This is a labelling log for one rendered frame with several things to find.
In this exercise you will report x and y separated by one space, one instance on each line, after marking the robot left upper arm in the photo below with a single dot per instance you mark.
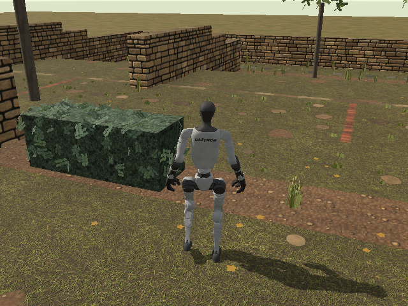
182 143

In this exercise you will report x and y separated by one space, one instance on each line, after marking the robot right shin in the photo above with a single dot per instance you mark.
217 232

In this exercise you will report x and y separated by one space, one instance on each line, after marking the right robot hand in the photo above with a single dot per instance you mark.
239 183

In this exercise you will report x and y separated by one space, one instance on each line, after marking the robot right upper arm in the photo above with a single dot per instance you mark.
229 146

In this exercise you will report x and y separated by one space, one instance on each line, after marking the right robot forearm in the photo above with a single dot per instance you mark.
237 170

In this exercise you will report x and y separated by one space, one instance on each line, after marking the humanoid robot torso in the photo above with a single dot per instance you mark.
204 154

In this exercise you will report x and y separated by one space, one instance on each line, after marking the left robot forearm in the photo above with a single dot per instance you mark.
173 168

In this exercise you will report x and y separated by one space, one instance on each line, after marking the left robot hand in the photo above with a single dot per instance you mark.
171 181

